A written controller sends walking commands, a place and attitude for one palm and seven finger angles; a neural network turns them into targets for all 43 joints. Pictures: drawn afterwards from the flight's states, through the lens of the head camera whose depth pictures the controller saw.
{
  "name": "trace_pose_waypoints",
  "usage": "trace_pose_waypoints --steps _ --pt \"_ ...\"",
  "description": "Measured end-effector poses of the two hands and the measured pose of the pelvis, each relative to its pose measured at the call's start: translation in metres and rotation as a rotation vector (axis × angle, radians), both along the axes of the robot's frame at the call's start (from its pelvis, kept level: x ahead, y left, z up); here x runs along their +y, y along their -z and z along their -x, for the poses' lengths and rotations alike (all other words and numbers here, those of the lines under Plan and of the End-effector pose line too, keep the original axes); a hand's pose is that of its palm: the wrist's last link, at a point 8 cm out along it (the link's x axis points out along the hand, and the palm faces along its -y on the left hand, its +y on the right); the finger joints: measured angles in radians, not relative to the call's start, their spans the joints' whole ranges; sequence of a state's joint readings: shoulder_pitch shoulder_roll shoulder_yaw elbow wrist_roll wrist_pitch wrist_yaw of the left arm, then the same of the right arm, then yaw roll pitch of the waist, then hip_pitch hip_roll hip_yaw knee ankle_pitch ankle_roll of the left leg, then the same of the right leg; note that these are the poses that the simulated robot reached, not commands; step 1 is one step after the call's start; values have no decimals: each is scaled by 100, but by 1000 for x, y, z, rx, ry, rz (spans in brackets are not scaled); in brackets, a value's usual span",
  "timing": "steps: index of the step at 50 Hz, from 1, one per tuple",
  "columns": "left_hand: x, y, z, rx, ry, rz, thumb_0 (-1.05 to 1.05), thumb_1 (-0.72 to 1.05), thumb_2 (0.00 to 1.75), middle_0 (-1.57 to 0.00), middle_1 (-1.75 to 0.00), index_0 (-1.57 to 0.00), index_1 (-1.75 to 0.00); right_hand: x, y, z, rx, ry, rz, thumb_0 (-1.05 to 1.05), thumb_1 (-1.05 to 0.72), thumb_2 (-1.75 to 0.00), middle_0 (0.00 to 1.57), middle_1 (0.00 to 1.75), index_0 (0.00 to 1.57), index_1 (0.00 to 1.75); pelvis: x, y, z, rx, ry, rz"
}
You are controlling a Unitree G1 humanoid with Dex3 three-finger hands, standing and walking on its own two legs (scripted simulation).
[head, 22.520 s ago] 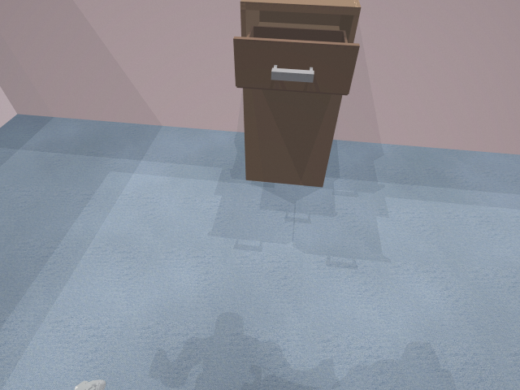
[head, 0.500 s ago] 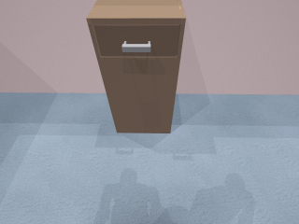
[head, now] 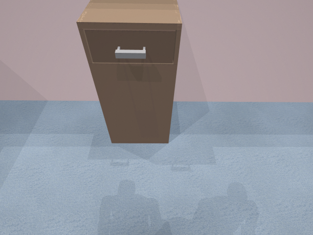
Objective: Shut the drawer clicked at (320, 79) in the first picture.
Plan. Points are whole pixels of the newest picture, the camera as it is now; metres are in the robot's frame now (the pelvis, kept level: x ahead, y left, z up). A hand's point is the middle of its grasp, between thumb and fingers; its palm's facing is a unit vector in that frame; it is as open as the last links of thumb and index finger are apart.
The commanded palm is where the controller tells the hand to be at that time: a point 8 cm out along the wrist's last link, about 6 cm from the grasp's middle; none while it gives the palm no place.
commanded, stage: look to check the result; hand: left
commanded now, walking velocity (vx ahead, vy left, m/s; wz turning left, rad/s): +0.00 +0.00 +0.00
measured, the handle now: (131, 51) +0.84 +0.15 +0.03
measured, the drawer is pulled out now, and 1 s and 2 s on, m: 0.00 0.00 0.00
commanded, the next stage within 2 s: stand and wait in 0.50 s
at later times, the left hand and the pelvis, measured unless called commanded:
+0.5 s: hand out of the picture +0.00 +0.14 -0.17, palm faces +0.07 -0.98 -0.17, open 7.3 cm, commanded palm none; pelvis +0.02 -0.01 +0.00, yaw +0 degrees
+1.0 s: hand out of the picture +0.01 +0.14 -0.17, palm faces +0.06 -0.98 -0.19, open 7.3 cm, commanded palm none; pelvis +0.03 -0.02 +0.00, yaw +0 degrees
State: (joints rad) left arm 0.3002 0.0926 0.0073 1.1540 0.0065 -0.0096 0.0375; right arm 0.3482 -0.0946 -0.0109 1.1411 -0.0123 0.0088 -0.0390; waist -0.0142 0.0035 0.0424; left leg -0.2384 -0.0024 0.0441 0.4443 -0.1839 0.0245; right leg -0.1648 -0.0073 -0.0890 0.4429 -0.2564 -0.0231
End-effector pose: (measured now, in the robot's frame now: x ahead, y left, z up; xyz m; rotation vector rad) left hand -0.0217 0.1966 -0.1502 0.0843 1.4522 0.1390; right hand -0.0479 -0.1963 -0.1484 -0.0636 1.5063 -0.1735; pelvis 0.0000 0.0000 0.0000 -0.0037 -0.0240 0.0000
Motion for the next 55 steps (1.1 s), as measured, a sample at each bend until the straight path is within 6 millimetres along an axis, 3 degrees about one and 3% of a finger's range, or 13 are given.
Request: trace_pose_waypoints --steps 14,25,55 --pt "2 -6 -4 25 -22 -37 0 91 90 -19 -30 -20 -30 -3 4 -28 -23 -19 -17 0 -91 -90 20 30 20 30 -6 -1 -14 -4 -4 -4" --pt "-7 -6 -12 13 -26 -32 0 91 90 -19 -30 -20 -30 -18 4 -49 -52 -35 1 0 -91 -90 20 30 20 30 -12 -1 -22 -8 -5 -7" --pt "-12 -9 -29 -12 -18 -53 0 91 90 -19 -30 -20 -30 -35 4 -56 -51 -39 5 0 -91 -90 20 30 20 30 -27 -2 -29 -13 -5 -10"
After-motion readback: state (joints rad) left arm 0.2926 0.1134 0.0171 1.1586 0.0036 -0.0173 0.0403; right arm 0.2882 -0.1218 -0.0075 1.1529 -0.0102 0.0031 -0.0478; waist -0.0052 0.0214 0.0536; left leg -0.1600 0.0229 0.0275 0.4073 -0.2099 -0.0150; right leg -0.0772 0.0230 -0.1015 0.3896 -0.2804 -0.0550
